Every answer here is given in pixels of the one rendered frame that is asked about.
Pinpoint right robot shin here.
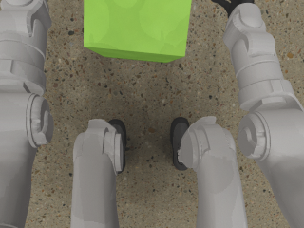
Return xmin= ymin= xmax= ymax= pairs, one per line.
xmin=177 ymin=116 xmax=237 ymax=168

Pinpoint right robot forearm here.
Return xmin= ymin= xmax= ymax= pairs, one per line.
xmin=222 ymin=3 xmax=304 ymax=112

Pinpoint right robot hand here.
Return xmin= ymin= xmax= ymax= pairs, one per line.
xmin=211 ymin=0 xmax=255 ymax=18

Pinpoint left robot upper arm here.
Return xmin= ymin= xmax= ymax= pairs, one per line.
xmin=0 ymin=93 xmax=54 ymax=228

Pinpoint right robot upper arm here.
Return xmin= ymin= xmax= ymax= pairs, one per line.
xmin=237 ymin=108 xmax=304 ymax=228

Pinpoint robot right foot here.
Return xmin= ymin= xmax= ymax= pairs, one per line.
xmin=170 ymin=117 xmax=190 ymax=171

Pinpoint carton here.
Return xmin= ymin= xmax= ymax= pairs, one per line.
xmin=84 ymin=0 xmax=192 ymax=63

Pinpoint left robot forearm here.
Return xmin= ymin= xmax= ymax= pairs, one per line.
xmin=0 ymin=0 xmax=52 ymax=97

